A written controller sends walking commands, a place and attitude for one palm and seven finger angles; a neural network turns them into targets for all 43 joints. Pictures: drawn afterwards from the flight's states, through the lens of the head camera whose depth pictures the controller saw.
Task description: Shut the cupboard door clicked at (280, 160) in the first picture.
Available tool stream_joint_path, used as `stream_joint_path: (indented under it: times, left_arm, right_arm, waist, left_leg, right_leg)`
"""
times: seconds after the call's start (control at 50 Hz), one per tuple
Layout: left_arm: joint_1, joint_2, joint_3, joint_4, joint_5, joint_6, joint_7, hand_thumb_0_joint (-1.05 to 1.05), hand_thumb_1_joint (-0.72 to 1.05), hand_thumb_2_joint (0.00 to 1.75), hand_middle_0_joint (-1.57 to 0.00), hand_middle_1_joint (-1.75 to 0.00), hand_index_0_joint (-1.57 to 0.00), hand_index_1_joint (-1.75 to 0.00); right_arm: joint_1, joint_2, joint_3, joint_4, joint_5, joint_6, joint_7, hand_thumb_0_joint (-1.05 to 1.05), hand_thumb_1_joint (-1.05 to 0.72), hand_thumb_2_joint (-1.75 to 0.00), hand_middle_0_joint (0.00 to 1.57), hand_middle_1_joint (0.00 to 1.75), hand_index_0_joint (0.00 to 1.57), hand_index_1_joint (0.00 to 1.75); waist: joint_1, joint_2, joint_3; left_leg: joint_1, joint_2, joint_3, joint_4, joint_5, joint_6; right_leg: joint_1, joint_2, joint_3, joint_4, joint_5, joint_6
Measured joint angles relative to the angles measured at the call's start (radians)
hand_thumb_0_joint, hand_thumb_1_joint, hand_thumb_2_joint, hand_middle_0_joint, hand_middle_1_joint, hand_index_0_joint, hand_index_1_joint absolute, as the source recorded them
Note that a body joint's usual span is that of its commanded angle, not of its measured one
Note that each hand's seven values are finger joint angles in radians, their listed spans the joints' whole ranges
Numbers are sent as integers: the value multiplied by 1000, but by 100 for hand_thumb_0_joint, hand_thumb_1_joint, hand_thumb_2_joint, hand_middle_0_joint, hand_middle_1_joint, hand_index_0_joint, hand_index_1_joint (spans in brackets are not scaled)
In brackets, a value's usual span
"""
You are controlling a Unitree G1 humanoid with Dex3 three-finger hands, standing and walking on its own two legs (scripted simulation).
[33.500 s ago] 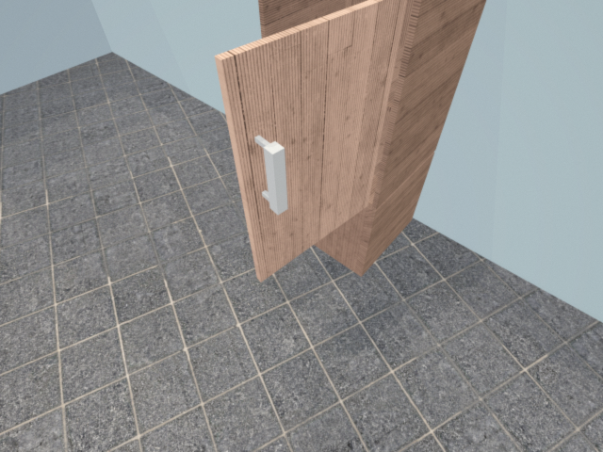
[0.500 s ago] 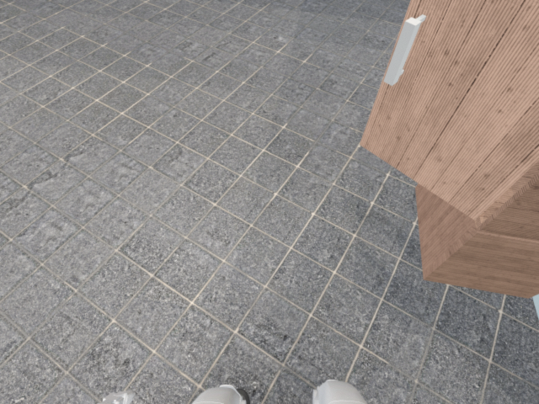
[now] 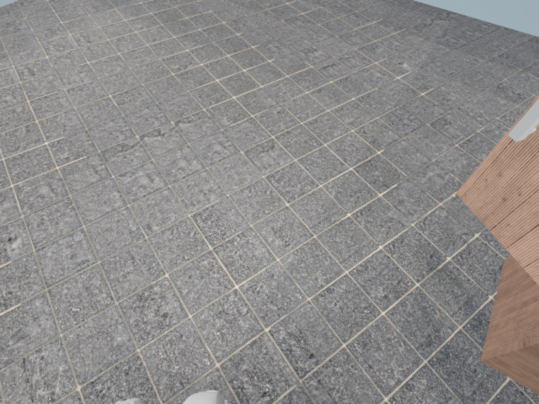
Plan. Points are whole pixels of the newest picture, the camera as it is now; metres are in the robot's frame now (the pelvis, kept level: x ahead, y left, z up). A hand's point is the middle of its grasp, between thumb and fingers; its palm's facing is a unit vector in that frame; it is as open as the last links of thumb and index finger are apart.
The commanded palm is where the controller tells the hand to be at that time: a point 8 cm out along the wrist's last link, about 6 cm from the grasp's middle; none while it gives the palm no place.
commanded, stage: walk to a spot facing it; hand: left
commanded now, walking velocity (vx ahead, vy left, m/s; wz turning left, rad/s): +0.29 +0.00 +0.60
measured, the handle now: out of the picture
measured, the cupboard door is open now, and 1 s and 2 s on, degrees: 55 55 55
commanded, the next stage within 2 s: turn to face it in 0.72 s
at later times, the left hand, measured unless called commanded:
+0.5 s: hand (163, 341) +0.23 +0.19 -0.15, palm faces +0.18 -0.95 -0.25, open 7.4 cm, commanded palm none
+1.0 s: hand (154, 398) +0.14 +0.20 -0.19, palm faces +0.50 -0.85 -0.20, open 7.3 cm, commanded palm none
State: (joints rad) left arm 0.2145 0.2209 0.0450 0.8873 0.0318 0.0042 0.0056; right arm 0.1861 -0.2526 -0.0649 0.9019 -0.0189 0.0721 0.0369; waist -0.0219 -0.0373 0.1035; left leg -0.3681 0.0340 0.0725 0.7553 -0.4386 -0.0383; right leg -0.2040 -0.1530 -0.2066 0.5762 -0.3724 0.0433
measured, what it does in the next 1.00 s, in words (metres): walks ahead, turning left: left foot, then right foot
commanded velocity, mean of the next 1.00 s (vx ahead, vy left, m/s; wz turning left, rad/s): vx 0.11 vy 0.00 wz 0.30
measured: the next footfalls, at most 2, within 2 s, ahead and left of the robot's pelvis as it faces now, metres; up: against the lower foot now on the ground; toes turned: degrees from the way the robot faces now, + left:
left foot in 0.04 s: +0.04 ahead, +0.13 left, +0.00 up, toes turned +6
right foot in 0.44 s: +0.27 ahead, -0.11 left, +0.00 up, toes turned +5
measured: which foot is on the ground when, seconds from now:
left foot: up 0.00-0.02, down 0.04-0.44, up 0.46-0.88, down 0.90-1.00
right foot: down 0.00-0.04, up 0.06-0.42, down 0.44-0.90, up 0.92-1.00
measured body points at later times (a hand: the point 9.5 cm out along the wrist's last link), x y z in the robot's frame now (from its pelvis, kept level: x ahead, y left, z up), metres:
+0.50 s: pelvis +0.14 -0.02 -0.01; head +0.18 -0.04 +0.44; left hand +0.22 +0.24 -0.13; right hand +0.17 -0.27 -0.18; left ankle +0.00 +0.10 -0.69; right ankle +0.23 -0.11 -0.73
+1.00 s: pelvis +0.23 +0.03 +0.00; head +0.25 +0.08 +0.44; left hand +0.12 +0.25 -0.17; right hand +0.47 -0.11 -0.12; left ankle +0.23 +0.11 -0.73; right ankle +0.24 -0.13 -0.69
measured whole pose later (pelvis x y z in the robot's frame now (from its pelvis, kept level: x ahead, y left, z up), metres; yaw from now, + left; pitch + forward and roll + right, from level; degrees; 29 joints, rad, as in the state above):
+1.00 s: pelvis +0.23 +0.03 +0.00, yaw +26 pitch -1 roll -1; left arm 0.28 0.22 0.04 0.99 0.01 0.04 0.03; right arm 0.06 -0.18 0.00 0.89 -0.03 0.00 -0.01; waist 0.05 -0.05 0.11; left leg -0.33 0.03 0.14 0.62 -0.29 0.07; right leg -0.32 -0.10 -0.11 0.92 -0.57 0.03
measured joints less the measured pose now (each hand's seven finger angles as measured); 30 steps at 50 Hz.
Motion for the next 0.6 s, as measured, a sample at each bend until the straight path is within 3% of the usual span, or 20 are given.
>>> stream_joint_path:
  times: [0.04, 0.1, 0.18, 0.3, 0.4, 0.44, 0.5, 0.54, 0.6]
  left_arm:
    - [27, 15, 8, 6, -5, 0, -8, 1, 91, 90, -21, -30, -20, -30]
    - [44, 45, 22, 38, -6, 33, -13, 1, 91, 90, -20, -30, -20, -30]
    - [33, 56, 30, 61, -4, 43, -23, 1, 91, 90, -20, -30, -20, -30]
    - [-28, 38, 22, 21, -9, 19, -39, 1, 91, 90, -20, -30, -20, -30]
    - [-66, 12, 14, -6, -13, 5, -48, 1, 91, 90, -20, -30, -20, -30]
    - [-64, 8, 9, -20, -11, -15, -50, 1, 91, 90, -20, -30, -20, -30]
    - [-76, -21, 0, -24, -8, -40, -33, 1, 91, 90, -20, -30, -20, -30]
    - [-65, -40, -4, -19, -9, -34, -19, 1, 91, 90, -20, -30, -20, -30]
    - [-36, -59, -8, 1, -9, -29, -5, 1, 91, 90, -20, -30, -20, -30]
  right_arm:
    - [2, 2, 9, -9, -2, -16, 4, 0, -91, -90, 19, 30, 20, 30]
    - [-3, 20, 20, -15, -10, -55, -4, 0, -91, -90, 20, 30, 20, 30]
    - [49, 39, 34, -16, -12, -85, -30, 0, -91, -89, 20, 30, 20, 30]
    - [126, 54, 46, 45, -10, -89, -40, 0, -90, -89, 20, 30, 21, 30]
    - [159, 55, 40, 90, -12, -75, -36, 0, -90, -89, 20, 30, 21, 30]
    - [178, 52, 35, 99, -7, -71, -33, 0, -90, -89, 20, 30, 21, 30]
    - [149, 34, 18, 114, 1, -49, -32, 0, -90, -89, 20, 30, 21, 30]
    - [123, 25, 8, 110, -2, -41, -30, 0, -91, -89, 20, 30, 20, 30]
    - [84, 16, 0, 92, -3, -35, -23, 0, -91, -89, 20, 30, 20, 30]
  waist:
    - [11, -14, -14]
    - [22, -37, -16]
    - [9, -16, -32]
    - [3, 20, -31]
    - [-10, 42, -33]
    - [-16, 47, -43]
    - [-16, 77, -22]
    - [-18, 79, -17]
    - [-24, 68, -23]
  left_leg:
    - [66, -8, 10, -142, 68, 23]
    - [58, -25, 6, -104, 85, 58]
    - [125, -30, -31, -192, 91, 57]
    - [248, -37, -87, -332, 125, 51]
    - [304, -34, -111, -322, 65, 25]
    - [288, -34, -132, -238, -1, 21]
    - [124, -42, -149, 185, -101, 55]
    - [13, -38, -117, 391, -39, 56]
    - [-105, -10, -70, 484, 60, 34]
  right_leg:
    - [-20, -25, -19, 66, -44, 16]
    - [-137, -2, 75, 358, -169, 11]
    - [-268, 42, 131, 541, -73, 6]
    - [-346, 48, 166, 378, 67, 20]
    - [-293, 71, 151, 130, 146, 16]
    - [-225, 86, 142, 25, 162, 3]
    - [-216, 84, 92, 86, 135, -62]
    - [-172, 75, 59, 50, 122, -75]
    - [-101, 67, 10, -48, 143, -76]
